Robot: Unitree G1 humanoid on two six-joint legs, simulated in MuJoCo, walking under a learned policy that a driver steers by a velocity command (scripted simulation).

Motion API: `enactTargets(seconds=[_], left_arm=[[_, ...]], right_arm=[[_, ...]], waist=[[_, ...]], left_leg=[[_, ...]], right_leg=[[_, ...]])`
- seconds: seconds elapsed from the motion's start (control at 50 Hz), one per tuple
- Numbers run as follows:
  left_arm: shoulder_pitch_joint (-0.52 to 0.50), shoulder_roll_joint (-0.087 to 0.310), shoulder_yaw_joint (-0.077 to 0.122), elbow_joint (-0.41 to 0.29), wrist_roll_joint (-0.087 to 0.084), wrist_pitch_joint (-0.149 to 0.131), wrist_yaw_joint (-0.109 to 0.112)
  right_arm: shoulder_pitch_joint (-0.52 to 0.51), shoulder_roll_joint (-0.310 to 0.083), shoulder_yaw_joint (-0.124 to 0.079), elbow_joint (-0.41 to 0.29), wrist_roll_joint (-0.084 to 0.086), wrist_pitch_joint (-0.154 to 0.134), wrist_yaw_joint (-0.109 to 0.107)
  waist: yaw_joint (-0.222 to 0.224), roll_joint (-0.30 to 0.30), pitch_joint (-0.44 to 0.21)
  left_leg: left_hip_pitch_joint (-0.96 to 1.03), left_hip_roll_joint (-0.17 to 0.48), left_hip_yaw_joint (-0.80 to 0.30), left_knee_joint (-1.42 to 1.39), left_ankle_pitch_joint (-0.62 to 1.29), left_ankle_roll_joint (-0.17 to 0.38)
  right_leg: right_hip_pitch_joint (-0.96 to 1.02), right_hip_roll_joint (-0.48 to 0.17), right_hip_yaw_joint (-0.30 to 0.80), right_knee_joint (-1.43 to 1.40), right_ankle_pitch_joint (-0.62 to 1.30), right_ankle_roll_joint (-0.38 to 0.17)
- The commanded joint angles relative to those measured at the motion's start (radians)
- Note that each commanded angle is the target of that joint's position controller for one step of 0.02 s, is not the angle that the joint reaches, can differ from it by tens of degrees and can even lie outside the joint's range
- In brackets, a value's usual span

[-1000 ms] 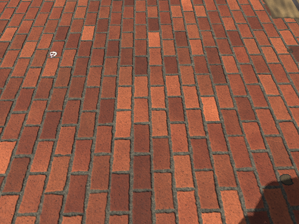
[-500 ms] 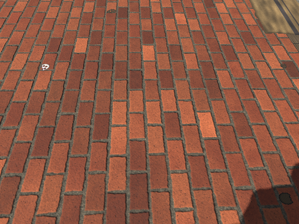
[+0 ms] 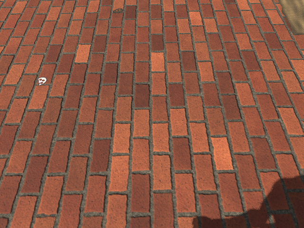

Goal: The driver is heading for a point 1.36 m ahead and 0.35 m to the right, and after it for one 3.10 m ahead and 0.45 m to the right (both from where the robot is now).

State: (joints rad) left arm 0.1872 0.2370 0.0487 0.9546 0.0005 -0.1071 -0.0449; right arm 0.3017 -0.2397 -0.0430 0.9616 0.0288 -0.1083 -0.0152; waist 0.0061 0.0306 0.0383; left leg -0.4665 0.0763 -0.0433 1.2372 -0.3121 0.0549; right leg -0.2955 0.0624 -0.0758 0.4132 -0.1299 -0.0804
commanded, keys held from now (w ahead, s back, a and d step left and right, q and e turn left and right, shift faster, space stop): w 0.52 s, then w+e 0.48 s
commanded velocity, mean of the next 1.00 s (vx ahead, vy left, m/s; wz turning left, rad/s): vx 0.50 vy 0.00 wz -0.17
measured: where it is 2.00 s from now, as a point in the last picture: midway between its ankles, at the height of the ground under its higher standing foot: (194, 127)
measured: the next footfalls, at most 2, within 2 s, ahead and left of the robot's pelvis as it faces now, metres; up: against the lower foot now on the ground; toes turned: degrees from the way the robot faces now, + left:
left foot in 0.40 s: +0.40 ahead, +0.16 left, +0.00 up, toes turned +2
right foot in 0.98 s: +0.69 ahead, -0.10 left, +0.00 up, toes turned -15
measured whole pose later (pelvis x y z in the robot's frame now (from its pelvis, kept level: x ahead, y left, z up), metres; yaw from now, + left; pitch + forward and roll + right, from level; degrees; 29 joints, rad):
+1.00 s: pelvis +0.56 +0.01 -0.02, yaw -13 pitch +2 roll +1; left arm 0.06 0.24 0.07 0.78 -0.02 -0.06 -0.05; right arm 0.33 -0.25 -0.06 0.96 0.00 -0.06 -0.03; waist -0.02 -0.01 0.04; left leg -0.03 0.07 0.18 0.73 -0.45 -0.03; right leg -0.53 0.03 -0.07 0.62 -0.14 -0.13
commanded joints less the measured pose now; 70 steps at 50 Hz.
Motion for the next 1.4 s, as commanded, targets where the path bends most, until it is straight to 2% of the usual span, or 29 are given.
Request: enactTargets(seconds=[0.02, 0.1, 0.18, 0.26, 0.32, 0.36, 0.38, 0.4, 0.42, 0.44, 0.46, 0.5, 0.54, 0.62, 0.74, 0.86, 0.92, 0.96, 0.98, 1.0, 1.02, 1.04, 1.06, 1.08, 1.1, 1.16, 1.28, 1.34, 1.4], left_arm=[[0.002, 0.076, 0.008, -0.026, 0.002, -0.023, 0.002], [0.087, 0.128, 0.017, -0.001, 0.002, -0.016, 0.033], [0.161, 0.148, 0.019, 0.011, -0.009, -0.004, 0.048], [0.242, 0.157, 0.022, 0.041, -0.018, 0.011, 0.05], [0.254, 0.17, 0.031, 0.051, -0.021, 0.027, 0.055], [0.218, 0.186, 0.037, 0.042, -0.02, 0.036, 0.056], [0.199, 0.172, 0.031, 0.035, -0.016, 0.042, 0.055], [0.193, 0.138, 0.014, 0.012, -0.003, 0.041, 0.054], [0.309, 0.01, -0.023, -0.003, 0.0, 0.019, 0.043], [0.295, 0.057, -0.016, 0.014, -0.021, -0.009, 0.038], [0.195, 0.145, 0.007, -0.015, -0.047, -0.024, 0.035], [0.096, 0.14, 0.014, -0.035, -0.034, -0.022, 0.046], [0.137, 0.097, 0.019, -0.022, -0.025, 0.01, 0.051], [0.09, 0.074, 0.024, -0.04, -0.028, 0.043, 0.055], [-0.082, 0.056, 0.023, -0.101, -0.02, 0.034, 0.033], [-0.226, 0.039, 0.01, -0.195, -0.021, 0.035, -0.005], [-0.174, 0.078, 0.029, -0.221, -0.024, 0.037, -0.022], [0.084, 0.169, 0.08, -0.169, -0.028, 0.041, -0.015], [0.237, 0.271, 0.114, -0.144, -0.024, 0.05, 0.01], [0.201, 0.336, 0.119, -0.171, -0.029, 0.044, 0.013], [0.241, 0.254, 0.094, -0.165, -0.016, 0.043, 0.014], [0.204, 0.192, 0.08, -0.167, -0.011, 0.036, 0.019], [0.125, 0.16, 0.069, -0.184, -0.016, 0.029, 0.016], [0.058, 0.125, 0.058, -0.204, -0.015, 0.027, 0.017], [0.025, 0.115, 0.051, -0.221, -0.008, 0.028, 0.02], [0.042, 0.163, 0.063, -0.229, -0.012, 0.024, 0.034], [0.13, 0.187, 0.07, -0.22, -0.025, 0.039, 0.058], [0.173, 0.182, 0.069, -0.208, -0.031, 0.046, 0.059], [0.173, 0.184, 0.071, -0.214, -0.027, 0.056, 0.066]], right_arm=[[0.115, -0.038, -0.021, -0.025, -0.006, 0.021, -0.01], [-0.075, -0.065, -0.032, -0.095, -0.023, 0.021, -0.01], [-0.227, -0.043, -0.022, -0.135, -0.018, 0.01, 0.006], [-0.347, -0.043, -0.012, -0.176, -0.007, 0.003, 0.03], [-0.371, -0.065, -0.014, -0.203, -0.004, -0.007, 0.048], [-0.278, -0.105, -0.031, -0.188, -0.003, -0.013, 0.051], [-0.133, -0.144, -0.054, -0.143, -0.005, -0.014, 0.047], [0.065, -0.215, -0.079, -0.095, -0.015, -0.013, 0.038], [0.184, -0.321, -0.104, -0.067, -0.032, -0.006, 0.037], [0.189, -0.233, -0.078, -0.065, -0.028, -0.005, 0.041], [0.094, -0.176, -0.058, -0.079, -0.021, -0.007, 0.04], [-0.065, -0.109, -0.036, -0.112, -0.027, -0.005, 0.044], [-0.095, -0.077, -0.027, -0.103, -0.037, -0.009, 0.049], [-0.035, -0.122, -0.042, -0.061, -0.046, -0.021, 0.03], [-0.001, -0.134, -0.04, -0.044, -0.04, -0.016, 0.002], [0.08, -0.154, -0.05, -0.01, -0.025, 0.019, -0.009], [0.037, -0.195, -0.062, -0.032, -0.02, 0.041, -0.02], [0.005, -0.207, -0.062, -0.054, -0.017, 0.053, -0.026], [0.016, -0.182, -0.049, -0.083, -0.033, 0.042, -0.025], [0.093, -0.037, -0.004, -0.13, -0.044, 0.002, -0.002], [-0.009, -0.126, -0.021, -0.149, -0.003, -0.046, 0.017], [-0.086, -0.149, -0.026, -0.175, 0.025, -0.064, 0.024], [-0.104, -0.141, -0.026, -0.175, 0.01, -0.066, 0.018], [-0.115, -0.155, -0.038, -0.169, -0.019, -0.056, 0.008], [-0.098, -0.155, -0.044, -0.171, -0.028, -0.041, 0.007], [-0.103, -0.119, -0.042, -0.196, -0.042, -0.009, 0.002], [-0.322, -0.082, -0.025, -0.271, -0.035, -0.01, 0.011], [-0.378, -0.107, -0.03, -0.304, -0.022, -0.019, 0.023], [-0.358, -0.146, -0.043, -0.313, -0.019, -0.036, 0.033]], waist=[[-0.047, -0.093, -0.028], [-0.012, -0.069, 0.024], [0.036, -0.072, 0.032], [0.078, -0.073, 0.058], [0.062, -0.087, 0.055], [-0.002, -0.114, -0.005], [-0.076, -0.105, -0.093], [-0.149, -0.051, -0.24], [-0.111, 0.202, -0.389], [-0.124, 0.206, -0.446], [-0.108, 0.147, -0.281], [-0.049, 0.023, -0.12], [0.005, 0.053, -0.081], [0.008, 0.029, -0.024], [-0.036, 0.025, 0.023], [-0.079, 0.009, 0.071], [-0.021, 0.059, 0.002], [0.119, 0.052, -0.147], [0.165, -0.091, -0.256], [0.053, -0.305, -0.371], [0.12, -0.194, -0.409], [0.115, -0.151, -0.279], [0.062, -0.032, -0.182], [0.025, -0.01, -0.138], [-0.007, -0.019, -0.11], [-0.03, -0.04, -0.077], [0.05, -0.103, -0.039], [0.07, -0.121, -0.039], [0.044, -0.147, -0.048]], left_leg=[[-0.071, 0.084, -0.03, -0.052, 0.056, -0.001], [-0.235, 0.099, -0.019, -0.276, 0.253, -0.041], [-0.206, 0.053, 0.024, -0.54, 0.422, -0.046], [-0.215, 0.024, 0.04, -0.663, 0.397, -0.043], [-0.199, 0.009, 0.038, -0.721, 0.294, -0.009], [-0.038, -0.036, 0.074, -0.749, 0.234, 0.023], [0.157, -0.071, 0.102, -0.765, 0.242, 0.05], [0.468, 0.039, -0.017, -0.727, 0.265, 0.11], [0.866, 0.295, -0.483, -0.792, 0.142, 0.274], [0.897, 0.334, -0.704, -0.927, 0.064, 0.295], [0.767, 0.296, -0.547, -0.934, 0.068, 0.233], [0.469, 0.212, -0.3, -0.991, 0.219, 0.18], [0.33, 0.159, -0.18, -1.058, 0.259, 0.157], [0.302, 0.158, -0.054, -1.119, 0.351, 0.166], [0.358, 0.141, 0.105, -1.151, 0.355, 0.113], [0.578, 0.211, 0.174, -1.06, 0.486, 0.095], [0.605, 0.216, 0.223, -0.882, 0.929, 0.062], [0.493, 0.161, 0.262, -0.519, 1.043, 0.014], [0.223, 0.107, 0.268, -0.186, 0.676, -0.031], [-0.203, -0.139, 0.125, 0.183, -0.226, -0.093], [-0.321, -0.097, -0.07, 0.24, -0.229, -0.058], [-0.376, -0.046, -0.06, 0.2, -0.158, -0.03], [-0.33, 0.003, -0.053, 0.087, -0.082, -0.025], [-0.253, 0.033, -0.044, -0.008, -0.05, -0.033], [-0.187, 0.047, -0.045, -0.047, -0.031, -0.042], [-0.144, 0.044, -0.019, -0.195, 0.028, -0.087], [-0.069, -0.047, 0.009, -0.632, 0.393, -0.108], [-0.049, -0.068, -0.014, -0.715, 0.39, -0.095], [-0.005, -0.077, -0.032, -0.772, 0.275, -0.065]], right_leg=[[0.022, -0.267, 0.268, -0.297, 0.041, -0.172], [0.08, -0.27, 0.233, -0.333, 0.065, -0.174], [0.141, -0.241, 0.164, -0.326, 0.098, -0.132], [0.26, -0.278, 0.157, -0.282, 0.098, -0.127], [0.357, -0.325, 0.172, -0.213, 0.166, -0.109], [0.371, -0.319, 0.156, -0.102, 0.4, -0.085], [0.338, -0.269, 0.115, 0.069, 0.546, -0.061], [0.164, -0.214, 0.069, 0.344, 0.431, -0.025], [-0.261, -0.033, 0.031, 0.75, -0.063, 0.052], [-0.396, -0.018, 0.186, 0.897, -0.43, 0.042], [-0.48, -0.082, 0.19, 0.944, -0.377, 0.021], [-0.417, -0.173, 0.144, 0.837, -0.213, 0.02], [-0.306, -0.21, 0.147, 0.753, -0.141, 0.026], [-0.383, -0.212, 0.169, 0.647, -0.01, 0.047], [-0.406, -0.163, 0.141, 0.342, 0.254, 0.047], [-0.482, -0.147, 0.067, 0.215, 0.135, 0.012], [-0.318, -0.07, -0.027, 0.21, -0.017, -0.036], [0.059, 0.012, -0.043, 0.14, 0.013, -0.097], [0.376, -0.16, 0.238, 0.117, 0.029, -0.171], [0.691, -0.408, 0.846, -0.037, -0.077, -0.387], [0.718, -0.401, 0.879, -0.118, -0.113, -0.357], [0.621, -0.361, 0.705, -0.105, -0.059, -0.301], [0.447, -0.313, 0.576, -0.114, 0.04, -0.259], [0.31, -0.277, 0.491, -0.129, 0.127, -0.232], [0.212, -0.253, 0.454, -0.158, 0.168, -0.23], [0.087, -0.226, 0.391, -0.2, 0.258, -0.237], [0.027, -0.139, 0.316, -0.177, 0.14, -0.148], [0.092, -0.169, 0.39, -0.123, 0.083, -0.134], [0.179, -0.202, 0.484, -0.033, 0.078, -0.117]])
Velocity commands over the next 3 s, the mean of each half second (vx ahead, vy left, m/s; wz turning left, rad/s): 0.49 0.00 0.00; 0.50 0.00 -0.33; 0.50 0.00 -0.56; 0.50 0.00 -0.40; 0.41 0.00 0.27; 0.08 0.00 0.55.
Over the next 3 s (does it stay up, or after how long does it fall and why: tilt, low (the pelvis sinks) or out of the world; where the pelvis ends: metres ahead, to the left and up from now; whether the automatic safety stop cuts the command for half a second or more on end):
stays up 1.30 -0.44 -0.01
